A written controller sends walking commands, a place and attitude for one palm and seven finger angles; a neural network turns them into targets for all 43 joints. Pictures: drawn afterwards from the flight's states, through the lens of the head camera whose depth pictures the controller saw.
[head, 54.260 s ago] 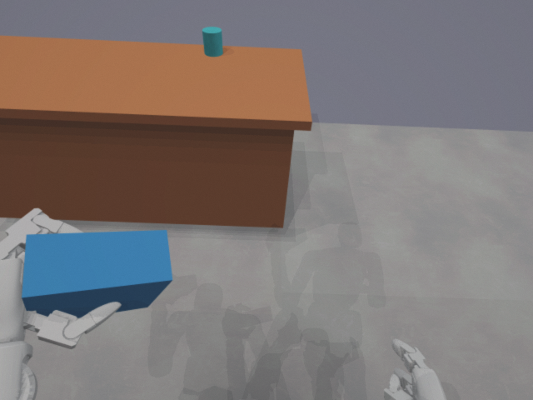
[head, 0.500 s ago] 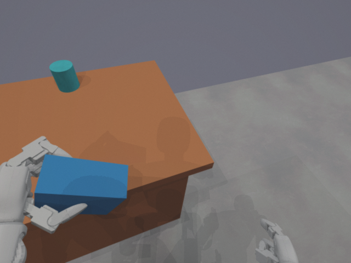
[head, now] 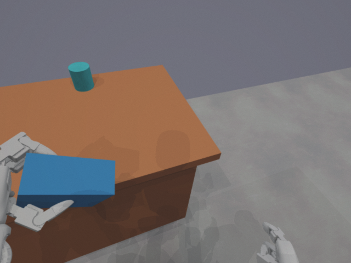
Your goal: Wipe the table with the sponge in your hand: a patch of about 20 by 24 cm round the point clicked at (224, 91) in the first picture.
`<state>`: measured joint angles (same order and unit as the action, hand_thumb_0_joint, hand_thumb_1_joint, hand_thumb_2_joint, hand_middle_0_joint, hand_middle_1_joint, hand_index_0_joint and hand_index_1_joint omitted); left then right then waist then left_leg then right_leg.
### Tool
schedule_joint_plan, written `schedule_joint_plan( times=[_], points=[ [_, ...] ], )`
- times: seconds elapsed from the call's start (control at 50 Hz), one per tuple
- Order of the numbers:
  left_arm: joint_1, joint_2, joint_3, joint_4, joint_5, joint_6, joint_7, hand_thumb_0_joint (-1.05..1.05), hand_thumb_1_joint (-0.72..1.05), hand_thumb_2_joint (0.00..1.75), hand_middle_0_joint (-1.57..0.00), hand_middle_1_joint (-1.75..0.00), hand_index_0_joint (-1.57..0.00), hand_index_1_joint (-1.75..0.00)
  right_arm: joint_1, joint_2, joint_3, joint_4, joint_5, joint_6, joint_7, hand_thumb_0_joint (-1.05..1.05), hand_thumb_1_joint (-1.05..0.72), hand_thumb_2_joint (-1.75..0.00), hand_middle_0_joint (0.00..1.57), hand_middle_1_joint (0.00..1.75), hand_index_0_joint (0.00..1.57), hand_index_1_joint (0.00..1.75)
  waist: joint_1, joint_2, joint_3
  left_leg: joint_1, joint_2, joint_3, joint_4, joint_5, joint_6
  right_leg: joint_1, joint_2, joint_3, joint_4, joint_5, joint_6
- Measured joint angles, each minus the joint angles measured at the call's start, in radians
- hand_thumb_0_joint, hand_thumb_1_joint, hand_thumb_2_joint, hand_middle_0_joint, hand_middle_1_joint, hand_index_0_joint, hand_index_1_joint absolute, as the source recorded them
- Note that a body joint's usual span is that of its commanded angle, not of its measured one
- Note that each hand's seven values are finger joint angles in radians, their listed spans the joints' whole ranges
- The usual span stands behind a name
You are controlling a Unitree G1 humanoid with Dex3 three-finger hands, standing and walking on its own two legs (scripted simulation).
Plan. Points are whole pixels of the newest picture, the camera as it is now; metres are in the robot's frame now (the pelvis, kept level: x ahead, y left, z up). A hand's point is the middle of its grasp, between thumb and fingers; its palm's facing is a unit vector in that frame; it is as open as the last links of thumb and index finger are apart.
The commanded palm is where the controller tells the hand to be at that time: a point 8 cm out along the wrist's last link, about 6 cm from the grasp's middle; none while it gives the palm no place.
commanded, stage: step back with the hand held close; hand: left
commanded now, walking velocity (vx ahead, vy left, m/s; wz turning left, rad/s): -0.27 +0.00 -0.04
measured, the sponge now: (79, 185) +0.23 +0.20 +0.12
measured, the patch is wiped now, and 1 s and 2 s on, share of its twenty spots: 1.00 1.00 1.00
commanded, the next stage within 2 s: stop stepping back and stand still in 0.56 s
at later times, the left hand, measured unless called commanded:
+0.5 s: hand out of the picture +0.10 +0.25 +0.17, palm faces +0.30 -0.89 -0.35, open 10.2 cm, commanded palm +0.06 +0.29 +0.19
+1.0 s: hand out of the picture -0.07 +0.31 +0.16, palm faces +0.38 -0.90 -0.24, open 10.2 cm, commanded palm -0.12 +0.34 +0.19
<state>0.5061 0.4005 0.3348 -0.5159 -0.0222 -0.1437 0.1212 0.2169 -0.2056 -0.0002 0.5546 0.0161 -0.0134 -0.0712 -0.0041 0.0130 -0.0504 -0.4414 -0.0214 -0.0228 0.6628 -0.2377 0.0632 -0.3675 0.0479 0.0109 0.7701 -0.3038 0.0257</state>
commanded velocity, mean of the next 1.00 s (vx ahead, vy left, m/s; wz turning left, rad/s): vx -0.12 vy -0.01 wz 0.03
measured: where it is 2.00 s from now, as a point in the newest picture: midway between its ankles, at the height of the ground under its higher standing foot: outside the picture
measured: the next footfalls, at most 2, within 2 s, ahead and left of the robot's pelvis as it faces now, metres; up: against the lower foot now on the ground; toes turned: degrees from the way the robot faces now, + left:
right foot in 0.06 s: -0.07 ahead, -0.13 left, +0.00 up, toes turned -1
left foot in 0.40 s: +0.03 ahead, +0.09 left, +0.00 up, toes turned -4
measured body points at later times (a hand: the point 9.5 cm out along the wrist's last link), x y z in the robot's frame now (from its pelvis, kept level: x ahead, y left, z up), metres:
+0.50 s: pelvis -0.12 +0.02 +0.00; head -0.13 +0.05 +0.45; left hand +0.08 +0.30 +0.19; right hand +0.02 -0.26 -0.06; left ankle -0.01 +0.09 -0.72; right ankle -0.11 -0.13 -0.72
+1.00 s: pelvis -0.29 +0.06 -0.01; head -0.33 +0.10 +0.44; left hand -0.09 +0.36 +0.17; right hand -0.16 -0.19 -0.07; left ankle -0.33 +0.19 -0.73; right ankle -0.30 -0.07 -0.72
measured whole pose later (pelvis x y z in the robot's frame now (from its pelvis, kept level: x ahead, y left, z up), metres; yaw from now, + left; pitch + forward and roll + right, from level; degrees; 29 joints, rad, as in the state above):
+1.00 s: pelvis -0.29 +0.06 -0.01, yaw -1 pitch +1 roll -3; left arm 0.37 0.38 0.31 -0.42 -0.06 -0.11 0.12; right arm 0.29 -0.22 0.02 0.63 0.04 -0.03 -0.07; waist -0.01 -0.03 -0.15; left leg -0.30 0.07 -0.03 0.73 -0.47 0.01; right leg -0.33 0.00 -0.08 0.68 -0.37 -0.01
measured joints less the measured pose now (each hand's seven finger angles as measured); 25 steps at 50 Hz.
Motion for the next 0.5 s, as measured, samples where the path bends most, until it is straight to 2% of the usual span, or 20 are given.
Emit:
schedule_joint_plan(
  times=[0.04, 0.08, 0.12, 0.16, 0.22, 0.26, 0.3, 0.34, 0.4, 0.42, 0.46, 0.5],
  points=[
    [-0.008, -0.004, 0.031, 0.005, -0.004, -0.013, 0.002, -0.01, -0.53, 1.05, -0.73, -1.33, -0.74, -1.35, 0.001, 0.005, 0.0, 0.005, 0.001, -0.013, 0.006, 0.01, -0.9, -0.9, 0.2, 0.3, 0.2, 0.3, 0.019, 0.007, -0.027, -0.022, 0.008, 0.004, -0.013, 0.015, -0.004, 0.062, 0.002, 0.003, -0.019, -0.04, 0.001],
    [-0.018, -0.02, 0.053, 0.016, -0.017, -0.025, 0.007, -0.01, -0.53, 1.05, -0.73, -1.33, -0.74, -1.35, -0.012, 0.012, 0.009, 0.011, 0.001, -0.027, 0.009, 0.01, -0.9, -0.9, 0.2, 0.3, 0.2, 0.3, 0.041, 0.0, -0.042, -0.046, 0.015, 0.027, -0.03, 0.033, -0.009, 0.123, -0.007, 0.012, -0.101, -0.077, -0.003],
    [-0.046, -0.045, 0.052, 0.037, -0.026, -0.033, 0.009, -0.01, -0.53, 1.05, -0.73, -1.33, -0.74, -1.35, -0.048, 0.018, 0.018, 0.02, 0.0, -0.044, 0.011, 0.01, -0.9, -0.9, 0.2, 0.3, 0.2, 0.3, 0.063, -0.007, -0.023, -0.065, 0.026, 0.057, -0.05, 0.059, -0.015, 0.155, -0.015, 0.024, -0.215, -0.107, -0.012],
    [-0.098, -0.084, 0.007, 0.073, -0.025, -0.029, 0.002, -0.01, -0.53, 1.05, -0.73, -1.33, -0.74, -1.35, -0.089, 0.012, 0.02, 0.037, 0.0, -0.056, 0.011, 0.01, -0.9, -0.9, 0.2, 0.3, 0.2, 0.3, 0.067, 0.028, 0.026, -0.065, 0.051, 0.054, -0.077, 0.098, -0.021, 0.154, 0.008, 0.022, -0.251, -0.072, -0.018],
    [-0.13, -0.099, -0.069, 0.065, -0.021, -0.008, -0.017, -0.01, -0.53, 1.05, -0.73, -1.33, -0.73, -1.35, -0.118, 0.017, 0.016, 0.043, 0.009, -0.041, 0.015, 0.01, -0.9, -0.9, 0.2, 0.3, 0.2, 0.3, 0.059, 0.05, 0.073, -0.056, 0.074, 0.048, -0.115, 0.151, -0.029, 0.146, 0.032, 0.021, -0.261, -0.021, -0.026],
    [-0.102, -0.079, -0.094, 0.02, -0.022, -0.009, -0.031, -0.01, -0.53, 1.05, -0.73, -1.33, -0.73, -1.35, -0.114, 0.028, 0.014, 0.033, 0.016, -0.019, 0.019, 0.01, -0.9, -0.9, 0.21, 0.3, 0.21, 0.3, 0.035, 0.046, 0.08, -0.06, 0.084, 0.042, -0.112, 0.167, -0.035, 0.137, 0.044, 0.017, -0.247, -0.012, -0.031],
    [-0.049, -0.042, -0.092, -0.031, -0.026, -0.022, -0.04, -0.01, -0.53, 1.05, -0.73, -1.33, -0.74, -1.35, -0.093, 0.036, 0.009, 0.021, 0.022, 0.002, 0.019, 0.01, -0.9, -0.9, 0.21, 0.3, 0.21, 0.3, 0.005, 0.031, 0.071, -0.066, 0.086, 0.031, -0.086, 0.171, -0.044, 0.133, 0.048, 0.012, -0.226, -0.014, -0.035],
    [0.01, -0.004, -0.072, -0.065, -0.032, -0.044, -0.042, -0.01, -0.53, 1.05, -0.73, -1.33, -0.74, -1.35, -0.057, 0.033, 0.0, 0.015, 0.023, 0.016, 0.016, 0.01, -0.9, -0.9, 0.21, 0.3, 0.21, 0.3, -0.017, 0.013, 0.047, -0.063, 0.076, 0.016, -0.022, 0.117, -0.055, 0.129, 0.044, 0.01, -0.202, -0.023, -0.035],
    [0.067, 0.032, -0.036, -0.072, -0.038, -0.066, -0.035, -0.01, -0.53, 1.05, -0.73, -1.33, -0.74, -1.35, 0.009, 0.006, -0.022, 0.022, 0.015, 0.026, 0.006, 0.01, -0.9, -0.9, 0.21, 0.3, 0.2, 0.3, -0.039, 0.002, -0.017, -0.03, 0.054, -0.011, 0.061, 0.006, -0.07, 0.114, 0.028, 0.001, -0.181, -0.031, -0.026],
    [0.065, 0.035, -0.027, -0.062, -0.038, -0.069, -0.031, -0.01, -0.53, 1.05, -0.73, -1.32, -0.74, -1.34, 0.026, -0.007, -0.029, 0.029, 0.012, 0.026, 0.001, 0.01, -0.9, -0.9, 0.2, 0.3, 0.2, 0.3, -0.044, 0.002, -0.035, -0.022, 0.046, -0.019, 0.049, -0.034, -0.058, 0.102, 0.021, -0.007, -0.176, -0.031, -0.02],
    [0.03, 0.033, -0.009, -0.024, -0.04, -0.07, -0.02, -0.01, -0.53, 1.05, -0.73, -1.32, -0.74, -1.34, 0.038, -0.026, -0.035, 0.047, 0.008, 0.026, -0.008, 0.01, -0.9, -0.9, 0.2, 0.3, 0.2, 0.3, -0.036, -0.012, -0.034, -0.034, 0.025, -0.016, 0.027, 0.008, -0.023, 0.081, 0.0, -0.01, -0.167, -0.019, -0.004],
    [-0.007, 0.025, 0.018, 0.021, -0.043, -0.065, -0.007, -0.01, -0.53, 1.05, -0.73, -1.32, -0.74, -1.34, 0.026, -0.032, -0.03, 0.055, 0.002, 0.016, -0.012, 0.01, -0.9, -0.9, 0.2, 0.3, 0.2, 0.3, -0.017, -0.027, -0.011, -0.043, 0.019, 0.005, -0.003, 0.062, -0.008, 0.039, -0.005, 0.011, -0.125, -0.051, -0.012]
  ],
)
